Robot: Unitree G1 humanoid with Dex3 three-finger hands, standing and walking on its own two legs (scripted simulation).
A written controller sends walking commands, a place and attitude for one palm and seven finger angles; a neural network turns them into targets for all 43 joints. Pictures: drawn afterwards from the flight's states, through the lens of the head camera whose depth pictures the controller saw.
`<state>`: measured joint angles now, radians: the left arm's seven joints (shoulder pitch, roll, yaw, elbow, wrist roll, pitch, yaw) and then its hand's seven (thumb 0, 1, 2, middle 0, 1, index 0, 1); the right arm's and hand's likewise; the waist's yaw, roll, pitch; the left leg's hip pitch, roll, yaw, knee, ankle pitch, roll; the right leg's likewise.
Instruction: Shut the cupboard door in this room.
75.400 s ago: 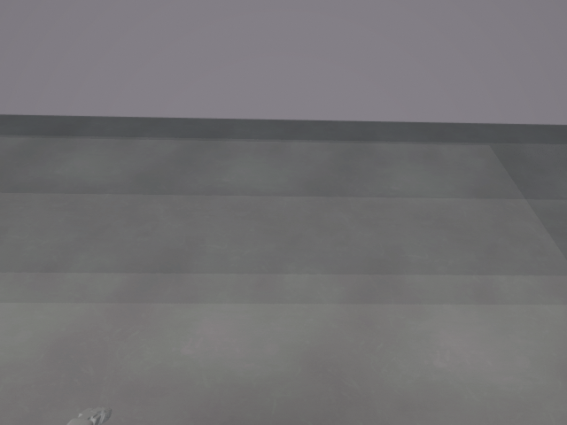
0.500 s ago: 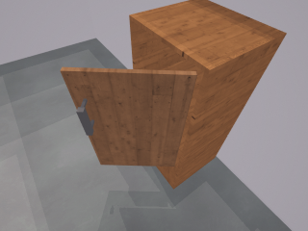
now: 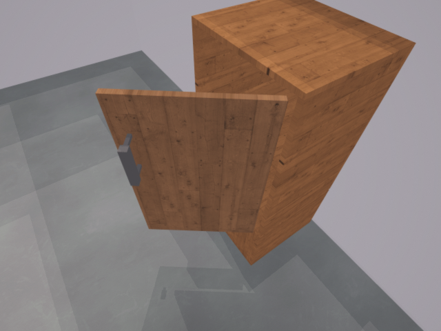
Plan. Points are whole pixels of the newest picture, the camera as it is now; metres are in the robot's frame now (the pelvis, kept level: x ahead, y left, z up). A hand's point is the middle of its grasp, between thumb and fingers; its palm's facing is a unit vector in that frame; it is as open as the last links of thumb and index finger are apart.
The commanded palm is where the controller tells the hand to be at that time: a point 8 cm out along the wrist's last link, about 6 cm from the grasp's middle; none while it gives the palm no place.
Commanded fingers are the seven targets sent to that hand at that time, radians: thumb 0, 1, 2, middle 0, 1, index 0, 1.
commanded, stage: look again from close up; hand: left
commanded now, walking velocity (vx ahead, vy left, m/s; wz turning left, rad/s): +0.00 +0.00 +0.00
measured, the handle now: (132, 160) +0.48 +0.25 -0.02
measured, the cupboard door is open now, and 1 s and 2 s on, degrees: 54 54 54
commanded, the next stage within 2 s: shuffle to correct the standing spot in 0.44 s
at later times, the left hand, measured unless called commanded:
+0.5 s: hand out of the picture -0.01 +0.19 -0.18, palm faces -0.02 -0.98 -0.21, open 7.4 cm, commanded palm none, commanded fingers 0.00 0.90 0.90 -0.20 -0.30 -0.20 -0.30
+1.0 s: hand out of the picture +0.00 +0.19 -0.19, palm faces +0.02 -0.98 -0.19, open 7.4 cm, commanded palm none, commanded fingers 0.00 0.90 0.90 -0.20 -0.30 -0.20 -0.30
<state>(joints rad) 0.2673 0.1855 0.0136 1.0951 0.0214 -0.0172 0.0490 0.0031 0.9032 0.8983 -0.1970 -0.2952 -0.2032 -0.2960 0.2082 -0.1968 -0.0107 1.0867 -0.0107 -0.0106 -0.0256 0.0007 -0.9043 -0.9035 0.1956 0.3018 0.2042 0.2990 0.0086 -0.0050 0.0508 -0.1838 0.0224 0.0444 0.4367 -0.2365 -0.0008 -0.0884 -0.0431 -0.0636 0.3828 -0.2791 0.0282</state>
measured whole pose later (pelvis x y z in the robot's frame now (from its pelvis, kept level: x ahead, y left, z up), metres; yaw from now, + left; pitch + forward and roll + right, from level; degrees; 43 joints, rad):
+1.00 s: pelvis +0.02 +0.02 -0.01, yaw -1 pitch +0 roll +0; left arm 0.31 0.16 0.01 1.11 0.02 0.00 0.05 0.00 0.90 0.90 -0.20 -0.30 -0.20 -0.30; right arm 0.30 -0.13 0.01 1.11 -0.01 -0.02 -0.04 0.00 -0.91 -0.90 0.20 0.30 0.20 0.30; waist 0.01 -0.03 0.05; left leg -0.21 -0.01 0.08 0.58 -0.35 0.04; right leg -0.14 -0.09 -0.04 0.56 -0.39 0.05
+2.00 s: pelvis -0.04 +0.00 +0.00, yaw -2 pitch -1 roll +0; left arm 0.31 0.16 -0.02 1.11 0.01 0.00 0.03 0.00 0.90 0.90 -0.20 -0.30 -0.20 -0.30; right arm 0.32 -0.15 0.01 1.12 -0.01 -0.01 -0.01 0.00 -0.91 -0.90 0.19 0.30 0.20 0.30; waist 0.00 -0.01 0.05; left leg -0.25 0.02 0.07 0.47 -0.21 0.01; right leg -0.20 -0.05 -0.05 0.49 -0.28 0.02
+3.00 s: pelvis -0.07 -0.02 -0.12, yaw +1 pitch +15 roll -3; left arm 0.48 0.20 0.14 -0.08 -0.27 -0.50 -0.25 0.02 0.90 0.90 -0.54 -0.67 -0.54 -0.67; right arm 0.14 -0.21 -0.01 0.52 0.01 -0.25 -0.06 0.01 -0.90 -0.90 0.20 0.30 0.20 0.30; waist 0.06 0.01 -0.14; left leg -1.04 0.07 -0.05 1.30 -0.51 -0.03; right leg -0.93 -0.03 -0.13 1.28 -0.61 -0.03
